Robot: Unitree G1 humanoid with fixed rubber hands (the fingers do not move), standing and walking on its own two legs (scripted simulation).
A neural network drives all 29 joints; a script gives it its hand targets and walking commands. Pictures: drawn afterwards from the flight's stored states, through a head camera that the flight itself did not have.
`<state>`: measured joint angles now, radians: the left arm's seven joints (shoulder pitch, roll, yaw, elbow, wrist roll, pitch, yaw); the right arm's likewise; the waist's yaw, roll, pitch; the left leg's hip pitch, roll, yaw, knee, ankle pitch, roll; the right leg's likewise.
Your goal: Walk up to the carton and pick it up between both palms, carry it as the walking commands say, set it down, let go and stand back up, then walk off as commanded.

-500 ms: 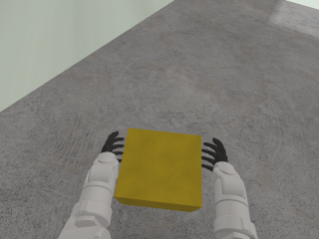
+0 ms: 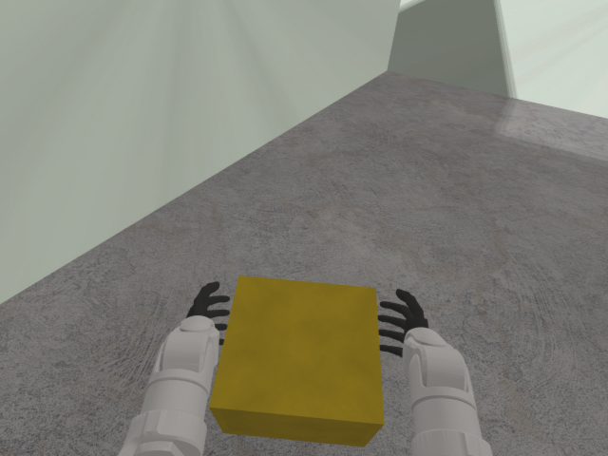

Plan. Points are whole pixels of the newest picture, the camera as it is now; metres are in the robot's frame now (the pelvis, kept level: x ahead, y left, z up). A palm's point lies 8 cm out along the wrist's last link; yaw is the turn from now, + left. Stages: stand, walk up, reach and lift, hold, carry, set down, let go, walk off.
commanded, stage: reach and lift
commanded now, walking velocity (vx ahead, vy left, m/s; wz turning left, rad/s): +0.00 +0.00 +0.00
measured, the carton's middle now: (300, 359) +0.30 -0.02 -0.05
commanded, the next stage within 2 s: hold in 1.54 s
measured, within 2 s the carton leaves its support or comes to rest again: neither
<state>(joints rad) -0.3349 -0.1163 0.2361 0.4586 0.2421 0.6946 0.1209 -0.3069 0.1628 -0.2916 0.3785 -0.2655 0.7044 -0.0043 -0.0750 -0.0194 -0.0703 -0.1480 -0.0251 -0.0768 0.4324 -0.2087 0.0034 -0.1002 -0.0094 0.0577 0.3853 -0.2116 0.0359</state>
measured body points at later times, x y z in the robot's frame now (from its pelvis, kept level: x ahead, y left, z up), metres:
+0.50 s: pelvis -0.03 -0.01 +0.00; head -0.09 +0.00 +0.44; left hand +0.29 +0.14 +0.03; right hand +0.28 -0.16 +0.04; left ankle +0.02 +0.12 -0.74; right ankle +0.00 -0.15 -0.74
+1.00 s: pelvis -0.03 -0.01 +0.00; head -0.08 +0.00 +0.45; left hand +0.29 +0.15 +0.02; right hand +0.29 -0.16 +0.03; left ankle +0.02 +0.12 -0.74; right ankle +0.00 -0.15 -0.74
